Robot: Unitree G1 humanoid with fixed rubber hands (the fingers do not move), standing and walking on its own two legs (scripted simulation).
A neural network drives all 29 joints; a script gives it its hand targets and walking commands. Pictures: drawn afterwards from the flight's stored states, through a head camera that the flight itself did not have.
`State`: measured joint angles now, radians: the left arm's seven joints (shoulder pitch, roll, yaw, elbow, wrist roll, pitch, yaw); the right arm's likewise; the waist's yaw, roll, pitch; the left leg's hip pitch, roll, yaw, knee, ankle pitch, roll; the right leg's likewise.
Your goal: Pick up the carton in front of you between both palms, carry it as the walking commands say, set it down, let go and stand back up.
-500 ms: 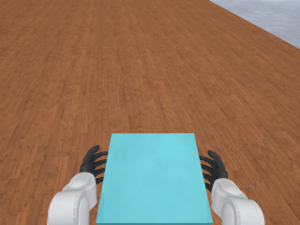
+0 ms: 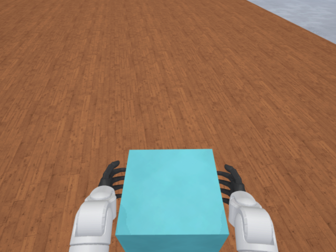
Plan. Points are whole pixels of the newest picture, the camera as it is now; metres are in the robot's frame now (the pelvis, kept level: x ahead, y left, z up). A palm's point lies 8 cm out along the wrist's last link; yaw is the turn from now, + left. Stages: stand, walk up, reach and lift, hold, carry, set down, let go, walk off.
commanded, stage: carry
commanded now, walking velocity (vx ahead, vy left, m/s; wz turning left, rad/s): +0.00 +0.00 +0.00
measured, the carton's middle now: (171, 209) +0.27 +0.00 -0.04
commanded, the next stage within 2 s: none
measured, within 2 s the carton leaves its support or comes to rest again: neither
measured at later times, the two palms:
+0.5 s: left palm (112, 197) +0.26 +0.14 +0.04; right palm (241, 202) +0.26 -0.16 +0.04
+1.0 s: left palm (114, 202) +0.25 +0.13 +0.04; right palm (246, 208) +0.25 -0.17 +0.04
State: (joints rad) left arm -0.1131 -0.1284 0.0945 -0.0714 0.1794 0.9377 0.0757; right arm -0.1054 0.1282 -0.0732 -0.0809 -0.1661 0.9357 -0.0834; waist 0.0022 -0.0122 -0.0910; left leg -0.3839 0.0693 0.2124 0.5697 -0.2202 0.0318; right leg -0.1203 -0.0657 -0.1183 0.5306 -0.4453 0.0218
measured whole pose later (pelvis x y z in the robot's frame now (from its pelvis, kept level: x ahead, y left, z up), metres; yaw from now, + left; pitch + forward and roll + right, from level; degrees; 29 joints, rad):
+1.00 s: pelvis -0.05 -0.02 +0.00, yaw +0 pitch +1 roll +0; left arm -0.24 -0.15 0.19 0.17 0.24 0.75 0.04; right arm -0.24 0.15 -0.17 0.17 -0.24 0.74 -0.04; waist 0.00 -0.01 -0.05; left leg -0.41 0.10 0.20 0.51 -0.11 0.02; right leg -0.19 -0.03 -0.13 0.57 -0.40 -0.02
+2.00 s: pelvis +0.29 -0.02 +0.00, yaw +0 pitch +3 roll +1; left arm -0.22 -0.14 0.15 0.01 0.20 0.75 0.05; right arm -0.21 0.14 -0.12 0.01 -0.20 0.73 -0.06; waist 0.00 -0.03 0.02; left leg -0.38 0.02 0.22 0.43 -0.08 0.06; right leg -0.14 -0.10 -0.18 0.56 -0.42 0.04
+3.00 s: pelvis +0.34 -0.04 +0.00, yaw +0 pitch +2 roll +0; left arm -0.24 -0.15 0.18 0.18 0.24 0.74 0.05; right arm -0.23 0.15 -0.16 0.18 -0.23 0.74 -0.05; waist 0.00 -0.01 -0.07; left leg -0.33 0.07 0.20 0.55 -0.24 0.02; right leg -0.16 -0.04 -0.13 0.53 -0.40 -0.01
